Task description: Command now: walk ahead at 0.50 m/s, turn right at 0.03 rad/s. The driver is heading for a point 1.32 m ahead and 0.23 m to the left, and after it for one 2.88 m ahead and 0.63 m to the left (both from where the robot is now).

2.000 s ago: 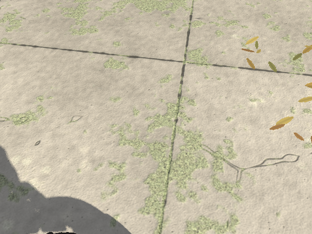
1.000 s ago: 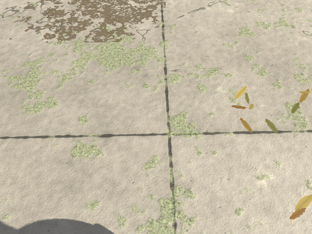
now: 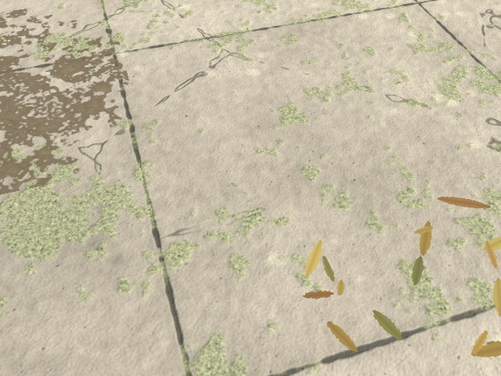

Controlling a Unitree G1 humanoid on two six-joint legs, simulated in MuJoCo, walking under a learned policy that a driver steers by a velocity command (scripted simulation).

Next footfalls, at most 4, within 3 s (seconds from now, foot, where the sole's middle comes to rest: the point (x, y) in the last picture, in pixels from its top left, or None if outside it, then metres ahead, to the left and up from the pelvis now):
0.22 right None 0.31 -0.15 -0.79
0.76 left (212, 332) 0.61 0.09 -0.79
1.28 right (290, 239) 0.90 -0.16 -0.79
1.84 left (203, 180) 1.16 0.11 -0.79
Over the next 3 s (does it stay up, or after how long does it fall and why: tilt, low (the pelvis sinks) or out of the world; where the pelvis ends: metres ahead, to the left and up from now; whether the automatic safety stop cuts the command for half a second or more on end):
stays up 1.36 0.12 -0.02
